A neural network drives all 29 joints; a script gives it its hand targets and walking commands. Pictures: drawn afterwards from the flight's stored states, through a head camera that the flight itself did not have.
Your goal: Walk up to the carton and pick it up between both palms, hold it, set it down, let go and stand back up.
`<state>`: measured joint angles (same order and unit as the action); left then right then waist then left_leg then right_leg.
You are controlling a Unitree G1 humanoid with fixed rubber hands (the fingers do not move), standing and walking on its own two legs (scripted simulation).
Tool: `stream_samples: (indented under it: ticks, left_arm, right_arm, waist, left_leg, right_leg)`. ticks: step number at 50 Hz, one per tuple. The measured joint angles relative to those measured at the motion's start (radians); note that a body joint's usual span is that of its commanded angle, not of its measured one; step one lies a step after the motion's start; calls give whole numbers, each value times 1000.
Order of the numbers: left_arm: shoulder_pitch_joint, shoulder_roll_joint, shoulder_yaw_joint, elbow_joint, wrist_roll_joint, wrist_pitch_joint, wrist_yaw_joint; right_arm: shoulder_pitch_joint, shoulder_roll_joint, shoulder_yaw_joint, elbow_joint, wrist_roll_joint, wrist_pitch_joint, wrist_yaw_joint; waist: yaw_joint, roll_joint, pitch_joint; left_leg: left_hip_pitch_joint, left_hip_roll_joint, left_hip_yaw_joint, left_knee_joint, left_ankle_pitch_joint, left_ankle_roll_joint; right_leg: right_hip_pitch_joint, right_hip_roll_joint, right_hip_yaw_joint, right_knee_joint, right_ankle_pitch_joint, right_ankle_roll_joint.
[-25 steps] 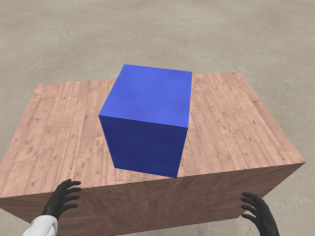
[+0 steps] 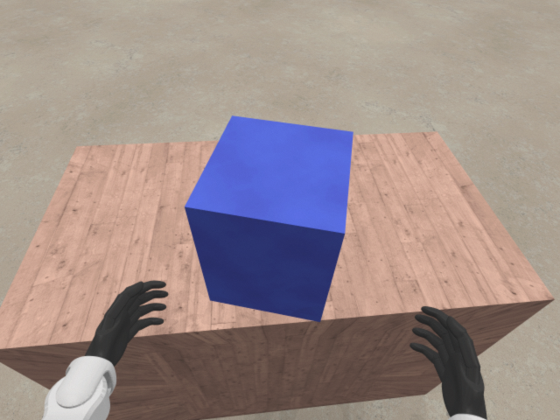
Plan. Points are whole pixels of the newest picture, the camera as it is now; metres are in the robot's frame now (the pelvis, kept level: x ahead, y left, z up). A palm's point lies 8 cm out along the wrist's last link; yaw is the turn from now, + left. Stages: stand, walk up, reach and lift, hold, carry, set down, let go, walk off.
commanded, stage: reach and lift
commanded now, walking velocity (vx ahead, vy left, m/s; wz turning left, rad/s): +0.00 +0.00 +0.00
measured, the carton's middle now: (277, 221) +0.42 +0.05 +0.03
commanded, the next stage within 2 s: none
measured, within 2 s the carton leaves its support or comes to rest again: neither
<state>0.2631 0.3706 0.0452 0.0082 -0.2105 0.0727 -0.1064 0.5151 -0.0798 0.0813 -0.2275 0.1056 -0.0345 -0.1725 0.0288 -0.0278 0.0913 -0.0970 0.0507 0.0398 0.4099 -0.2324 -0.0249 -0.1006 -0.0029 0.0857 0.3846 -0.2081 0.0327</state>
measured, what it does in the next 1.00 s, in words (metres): stands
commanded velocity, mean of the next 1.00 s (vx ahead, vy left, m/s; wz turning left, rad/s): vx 0.00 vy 0.00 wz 0.00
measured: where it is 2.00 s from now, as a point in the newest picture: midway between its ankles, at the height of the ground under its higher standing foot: outside the picture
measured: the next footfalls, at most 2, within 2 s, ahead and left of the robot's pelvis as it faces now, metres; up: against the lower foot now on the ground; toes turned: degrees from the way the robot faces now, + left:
none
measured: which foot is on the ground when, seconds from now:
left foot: down 0.00-1.00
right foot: down 0.00-1.00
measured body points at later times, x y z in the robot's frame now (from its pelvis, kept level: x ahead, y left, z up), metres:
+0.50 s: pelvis +0.01 +0.00 +0.00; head +0.02 +0.01 +0.45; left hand +0.27 +0.24 +0.06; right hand +0.26 -0.16 +0.07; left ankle +0.00 +0.13 -0.74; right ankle +0.01 -0.15 -0.74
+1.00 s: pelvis +0.01 +0.00 +0.00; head +0.02 +0.02 +0.45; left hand +0.34 +0.23 +0.13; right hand +0.34 -0.14 +0.11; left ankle +0.00 +0.13 -0.74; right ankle +0.01 -0.15 -0.74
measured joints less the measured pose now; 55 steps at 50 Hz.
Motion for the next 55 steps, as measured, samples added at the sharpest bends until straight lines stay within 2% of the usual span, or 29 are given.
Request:
stream_samples:
  ticks: [8,16,33,45,55]
  left_arm:
    - [-2,0,-6,-28,-32,3,2]
    - [-45,0,-7,-41,-45,59,8]
    - [-256,0,26,-100,-45,297,8]
    - [-471,0,78,-94,-36,479,-9]
    - [-613,0,86,-26,-18,546,-7]
  right_arm:
    - [-60,2,2,-23,4,87,-12]
    - [-187,2,2,-17,6,174,-33]
    - [-409,2,2,-6,62,318,-92]
    - [-635,2,-8,124,106,413,-138]
    - [-803,-13,-25,219,120,442,-153]
  waist:
    - [2,6,-2]
    - [2,15,-10]
    - [2,18,-6]
    - [2,1,-8]
    - [2,1,-1]
  left_leg:
    - [0,0,0,-2,-2,0]
    - [0,0,1,-2,-8,0]
    - [0,0,1,-7,-11,0]
    - [0,0,1,-7,-11,0]
    - [0,0,1,-7,-11,0]
  right_leg:
    - [0,0,0,-2,-1,0]
    - [0,0,0,-2,-6,0]
    - [0,-1,0,-7,-9,2]
    - [1,-1,0,-9,-8,4]
    - [1,-1,0,-10,-7,5]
